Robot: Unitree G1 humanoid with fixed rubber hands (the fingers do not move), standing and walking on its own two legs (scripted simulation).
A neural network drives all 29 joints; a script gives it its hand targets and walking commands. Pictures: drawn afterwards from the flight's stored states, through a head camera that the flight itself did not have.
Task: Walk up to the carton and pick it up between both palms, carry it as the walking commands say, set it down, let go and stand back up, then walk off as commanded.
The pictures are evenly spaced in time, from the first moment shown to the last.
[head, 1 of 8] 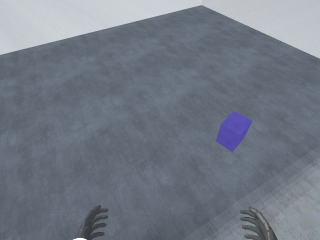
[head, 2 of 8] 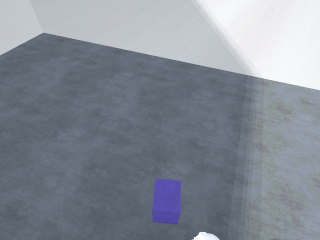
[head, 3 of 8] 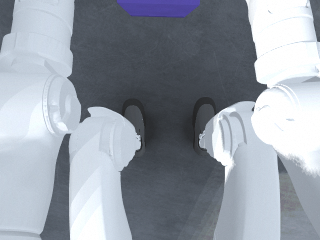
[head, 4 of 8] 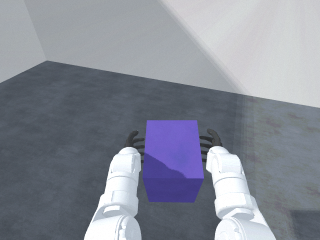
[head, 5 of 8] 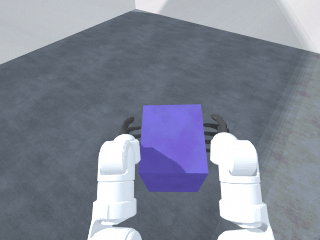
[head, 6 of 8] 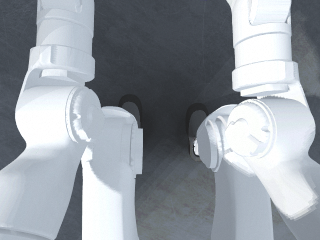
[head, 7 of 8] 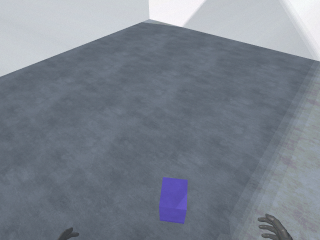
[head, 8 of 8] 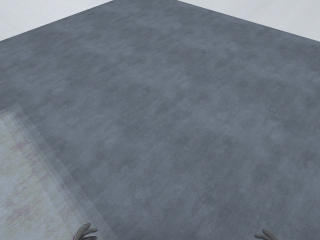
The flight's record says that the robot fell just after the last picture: no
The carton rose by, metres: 0.69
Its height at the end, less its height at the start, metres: +0.00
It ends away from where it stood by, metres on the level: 1.01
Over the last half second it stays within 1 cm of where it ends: yes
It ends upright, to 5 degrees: yes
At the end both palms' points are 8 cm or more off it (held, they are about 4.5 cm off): yes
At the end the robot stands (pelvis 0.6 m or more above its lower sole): yes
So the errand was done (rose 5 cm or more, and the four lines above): yes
